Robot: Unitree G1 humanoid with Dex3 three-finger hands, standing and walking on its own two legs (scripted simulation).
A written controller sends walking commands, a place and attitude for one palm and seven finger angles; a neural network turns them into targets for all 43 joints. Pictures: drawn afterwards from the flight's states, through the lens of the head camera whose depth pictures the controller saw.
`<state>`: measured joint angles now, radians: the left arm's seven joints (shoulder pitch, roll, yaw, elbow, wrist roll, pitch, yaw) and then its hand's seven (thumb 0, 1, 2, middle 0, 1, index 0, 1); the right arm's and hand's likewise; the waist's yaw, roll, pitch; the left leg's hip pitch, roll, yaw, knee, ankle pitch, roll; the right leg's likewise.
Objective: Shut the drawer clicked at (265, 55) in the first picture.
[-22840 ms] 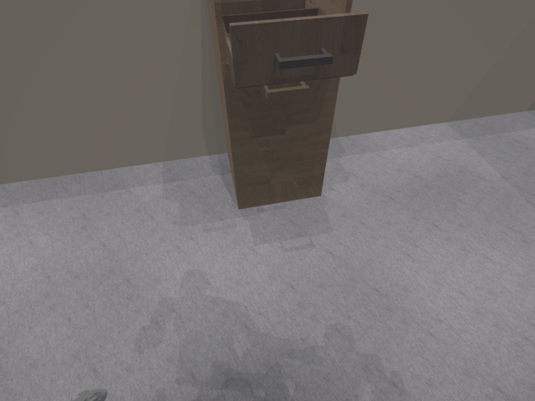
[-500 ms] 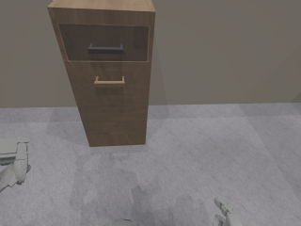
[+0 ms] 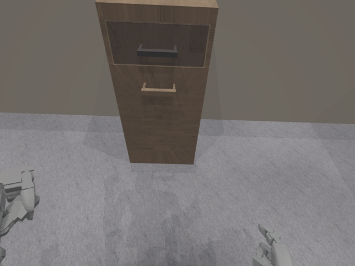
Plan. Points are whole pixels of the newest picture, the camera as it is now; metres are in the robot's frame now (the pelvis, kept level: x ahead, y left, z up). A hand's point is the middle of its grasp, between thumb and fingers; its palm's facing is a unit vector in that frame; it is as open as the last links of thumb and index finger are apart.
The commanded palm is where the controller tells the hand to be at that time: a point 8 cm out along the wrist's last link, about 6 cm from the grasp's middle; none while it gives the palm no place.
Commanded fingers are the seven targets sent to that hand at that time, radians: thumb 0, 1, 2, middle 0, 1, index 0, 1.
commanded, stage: let the arm hang, fingers relaxed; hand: left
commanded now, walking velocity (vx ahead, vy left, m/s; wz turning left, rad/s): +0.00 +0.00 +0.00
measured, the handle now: (157, 50) +0.85 +0.15 +0.07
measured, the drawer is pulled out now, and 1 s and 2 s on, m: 0.00 0.00 0.00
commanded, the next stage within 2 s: look to check the result in 1.18 s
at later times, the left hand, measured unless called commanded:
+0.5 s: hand out of the picture -0.02 +0.19 -0.18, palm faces +0.06 -0.98 -0.20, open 3.8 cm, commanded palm none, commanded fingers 0.00 0.90 0.90 -0.52 -0.65 -0.52 -0.65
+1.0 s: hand out of the picture +0.02 +0.18 -0.17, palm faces +0.06 -0.97 -0.24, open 7.3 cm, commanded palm none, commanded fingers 0.00 0.90 0.90 -0.20 -0.30 -0.20 -0.30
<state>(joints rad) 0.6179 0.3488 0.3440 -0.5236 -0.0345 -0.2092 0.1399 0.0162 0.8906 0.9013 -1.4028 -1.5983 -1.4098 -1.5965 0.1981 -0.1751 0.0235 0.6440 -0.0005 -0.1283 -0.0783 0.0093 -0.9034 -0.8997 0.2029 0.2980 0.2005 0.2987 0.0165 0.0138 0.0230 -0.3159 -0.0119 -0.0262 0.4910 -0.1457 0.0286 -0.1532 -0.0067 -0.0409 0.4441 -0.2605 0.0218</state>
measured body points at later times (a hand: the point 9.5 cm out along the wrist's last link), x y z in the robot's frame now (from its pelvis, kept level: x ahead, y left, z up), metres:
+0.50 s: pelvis -0.01 -0.01 +0.00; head +0.02 +0.02 +0.44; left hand -0.02 +0.24 -0.17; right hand +0.00 -0.27 -0.14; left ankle +0.08 +0.09 -0.74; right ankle -0.01 -0.14 -0.74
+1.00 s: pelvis +0.01 -0.02 +0.00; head +0.01 -0.02 +0.45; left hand +0.01 +0.23 -0.15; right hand +0.03 -0.25 -0.16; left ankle +0.08 +0.09 -0.74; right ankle -0.01 -0.14 -0.74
